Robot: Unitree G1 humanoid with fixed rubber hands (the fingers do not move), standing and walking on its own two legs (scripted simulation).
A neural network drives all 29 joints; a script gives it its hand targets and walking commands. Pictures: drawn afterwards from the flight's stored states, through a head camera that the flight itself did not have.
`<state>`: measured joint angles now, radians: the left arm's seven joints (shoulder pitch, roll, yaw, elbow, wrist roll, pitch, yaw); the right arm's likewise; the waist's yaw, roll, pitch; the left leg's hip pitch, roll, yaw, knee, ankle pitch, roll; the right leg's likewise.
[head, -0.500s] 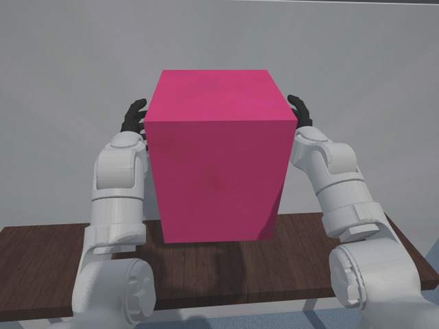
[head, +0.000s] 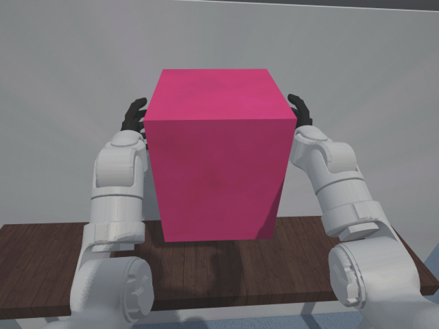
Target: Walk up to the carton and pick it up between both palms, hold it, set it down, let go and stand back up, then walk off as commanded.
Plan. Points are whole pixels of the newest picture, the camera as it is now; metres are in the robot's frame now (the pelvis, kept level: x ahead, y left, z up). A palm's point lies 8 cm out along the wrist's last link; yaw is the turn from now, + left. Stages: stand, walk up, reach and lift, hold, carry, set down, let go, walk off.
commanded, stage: hold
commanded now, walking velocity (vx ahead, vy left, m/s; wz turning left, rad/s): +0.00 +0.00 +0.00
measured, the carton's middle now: (217, 153) +0.39 +0.00 +0.22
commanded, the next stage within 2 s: none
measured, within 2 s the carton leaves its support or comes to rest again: neither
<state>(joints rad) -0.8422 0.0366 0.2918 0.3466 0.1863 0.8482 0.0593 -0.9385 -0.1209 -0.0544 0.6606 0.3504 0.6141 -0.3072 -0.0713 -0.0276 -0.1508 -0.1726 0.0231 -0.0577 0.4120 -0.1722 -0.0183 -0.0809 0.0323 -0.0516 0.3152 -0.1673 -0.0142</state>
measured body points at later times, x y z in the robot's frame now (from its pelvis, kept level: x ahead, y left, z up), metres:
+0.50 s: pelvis +0.00 +0.00 +0.00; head -0.08 +0.02 +0.44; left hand +0.38 +0.15 +0.26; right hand +0.38 -0.15 +0.26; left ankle +0.04 +0.13 -0.75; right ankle +0.01 -0.11 -0.75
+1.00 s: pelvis +0.00 +0.00 +0.00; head -0.08 +0.02 +0.44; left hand +0.38 +0.15 +0.26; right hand +0.38 -0.14 +0.26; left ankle +0.04 +0.13 -0.75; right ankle +0.01 -0.11 -0.75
